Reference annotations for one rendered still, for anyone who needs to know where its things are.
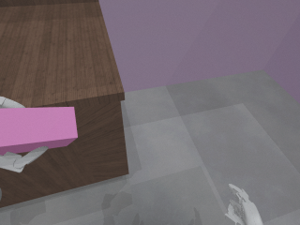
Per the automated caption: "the table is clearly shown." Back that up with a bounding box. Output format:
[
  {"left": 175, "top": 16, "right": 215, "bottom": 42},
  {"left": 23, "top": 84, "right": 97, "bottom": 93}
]
[{"left": 0, "top": 0, "right": 129, "bottom": 208}]

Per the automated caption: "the sponge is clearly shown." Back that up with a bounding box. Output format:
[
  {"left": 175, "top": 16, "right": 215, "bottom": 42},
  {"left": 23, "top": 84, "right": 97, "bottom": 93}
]
[{"left": 0, "top": 107, "right": 78, "bottom": 156}]

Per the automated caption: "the left robot hand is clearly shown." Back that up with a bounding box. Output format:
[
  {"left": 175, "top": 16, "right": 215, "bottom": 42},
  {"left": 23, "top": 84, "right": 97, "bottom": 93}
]
[{"left": 0, "top": 97, "right": 49, "bottom": 173}]

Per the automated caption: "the right robot hand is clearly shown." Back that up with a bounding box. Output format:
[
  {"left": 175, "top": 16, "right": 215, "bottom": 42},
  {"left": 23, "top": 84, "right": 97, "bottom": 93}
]
[{"left": 225, "top": 184, "right": 263, "bottom": 225}]

